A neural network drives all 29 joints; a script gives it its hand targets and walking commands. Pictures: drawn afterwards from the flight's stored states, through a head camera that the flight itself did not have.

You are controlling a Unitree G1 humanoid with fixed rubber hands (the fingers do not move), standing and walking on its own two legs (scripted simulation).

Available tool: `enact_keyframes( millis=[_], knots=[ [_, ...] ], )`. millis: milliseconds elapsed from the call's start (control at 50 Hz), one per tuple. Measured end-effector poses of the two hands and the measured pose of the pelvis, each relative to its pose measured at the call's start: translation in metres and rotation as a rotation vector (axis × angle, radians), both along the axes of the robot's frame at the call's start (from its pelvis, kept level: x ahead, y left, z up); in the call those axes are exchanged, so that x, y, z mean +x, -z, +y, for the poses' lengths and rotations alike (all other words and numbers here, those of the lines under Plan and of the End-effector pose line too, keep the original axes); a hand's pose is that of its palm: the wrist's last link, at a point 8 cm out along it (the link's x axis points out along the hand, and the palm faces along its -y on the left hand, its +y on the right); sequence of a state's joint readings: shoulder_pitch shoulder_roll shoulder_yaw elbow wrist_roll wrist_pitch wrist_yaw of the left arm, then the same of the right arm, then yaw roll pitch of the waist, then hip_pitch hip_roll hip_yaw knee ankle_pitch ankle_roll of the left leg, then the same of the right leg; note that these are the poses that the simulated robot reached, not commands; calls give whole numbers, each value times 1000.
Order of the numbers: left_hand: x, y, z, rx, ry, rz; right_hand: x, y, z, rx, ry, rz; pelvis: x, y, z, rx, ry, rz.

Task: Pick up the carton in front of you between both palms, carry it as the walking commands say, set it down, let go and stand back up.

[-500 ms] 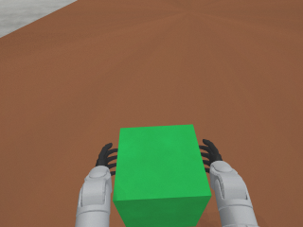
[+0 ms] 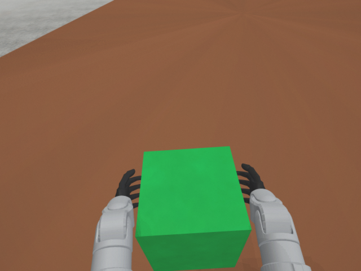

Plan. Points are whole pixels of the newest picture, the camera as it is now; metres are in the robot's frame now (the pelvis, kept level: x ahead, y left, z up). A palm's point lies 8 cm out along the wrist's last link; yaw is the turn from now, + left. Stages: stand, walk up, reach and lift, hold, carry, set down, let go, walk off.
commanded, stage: hold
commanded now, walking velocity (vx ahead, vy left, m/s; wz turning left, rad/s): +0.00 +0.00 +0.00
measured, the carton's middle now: (190, 211) +0.30 +0.00 -0.03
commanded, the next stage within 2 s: set down in 0.28 s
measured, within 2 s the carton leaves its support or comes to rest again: neither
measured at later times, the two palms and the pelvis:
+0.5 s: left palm (132, 195) +0.30 +0.14 +0.04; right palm (260, 187) +0.31 -0.16 +0.04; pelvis +0.00 -0.02 +0.00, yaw +1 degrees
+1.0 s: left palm (154, 214) +0.37 +0.12 -0.16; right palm (249, 213) +0.36 -0.18 -0.17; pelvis -0.03 +0.00 -0.09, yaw +1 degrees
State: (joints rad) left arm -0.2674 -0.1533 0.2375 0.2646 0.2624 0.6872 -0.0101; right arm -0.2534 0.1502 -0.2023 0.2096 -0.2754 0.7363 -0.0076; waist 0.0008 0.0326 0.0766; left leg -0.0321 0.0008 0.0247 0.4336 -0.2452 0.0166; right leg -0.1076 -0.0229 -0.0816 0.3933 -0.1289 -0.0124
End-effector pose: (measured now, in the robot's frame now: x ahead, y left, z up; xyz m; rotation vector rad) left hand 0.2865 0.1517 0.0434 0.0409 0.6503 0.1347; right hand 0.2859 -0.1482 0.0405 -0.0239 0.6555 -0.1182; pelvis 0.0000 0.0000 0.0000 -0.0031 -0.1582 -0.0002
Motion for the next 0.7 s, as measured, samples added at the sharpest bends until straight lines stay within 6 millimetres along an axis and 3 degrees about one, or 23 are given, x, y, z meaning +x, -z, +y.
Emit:
enact_keyframes(
  millis=[240,460,600,700],
  knots=[
    [-2,-4,-11,7,-2,-6,-1,-2,-12,9,-2,-6,-4,1,-12,4,-9,-11],
    [11,-2,-14,-9,-31,-2,18,0,-14,42,0,-1,0,2,-20,0,-23,-3],
    [36,21,-19,-15,-33,19,40,26,-19,70,25,20,-1,10,-19,-4,-24,53],
    [53,60,-24,11,-7,40,51,67,-24,43,15,39,-6,19,-15,1,-13,173]
  ],
)
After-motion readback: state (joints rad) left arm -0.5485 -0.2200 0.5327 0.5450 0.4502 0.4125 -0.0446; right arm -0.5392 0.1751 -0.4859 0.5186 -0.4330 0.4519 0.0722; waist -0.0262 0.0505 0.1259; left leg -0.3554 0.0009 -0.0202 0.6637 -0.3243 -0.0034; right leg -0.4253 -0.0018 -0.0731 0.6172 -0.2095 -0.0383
